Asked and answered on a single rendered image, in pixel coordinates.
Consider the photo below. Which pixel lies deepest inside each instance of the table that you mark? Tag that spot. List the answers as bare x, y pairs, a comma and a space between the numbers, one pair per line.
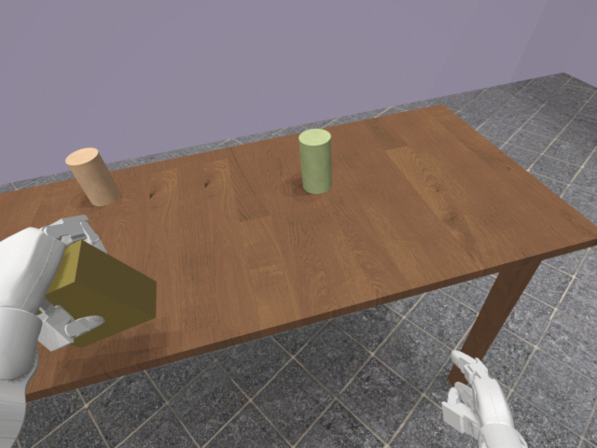
240, 250

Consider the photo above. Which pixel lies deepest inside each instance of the sponge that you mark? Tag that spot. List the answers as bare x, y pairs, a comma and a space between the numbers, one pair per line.
90, 282

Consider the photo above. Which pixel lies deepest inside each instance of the left robot forearm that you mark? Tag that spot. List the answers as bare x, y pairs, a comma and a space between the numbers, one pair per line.
19, 331

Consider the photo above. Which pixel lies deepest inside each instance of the robot right hand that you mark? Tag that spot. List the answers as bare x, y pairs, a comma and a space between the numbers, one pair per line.
485, 403

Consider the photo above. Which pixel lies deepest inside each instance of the robot left hand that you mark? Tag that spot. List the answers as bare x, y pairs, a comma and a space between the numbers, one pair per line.
29, 260

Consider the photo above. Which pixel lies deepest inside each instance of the right robot forearm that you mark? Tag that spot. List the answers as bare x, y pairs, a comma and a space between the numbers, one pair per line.
500, 436

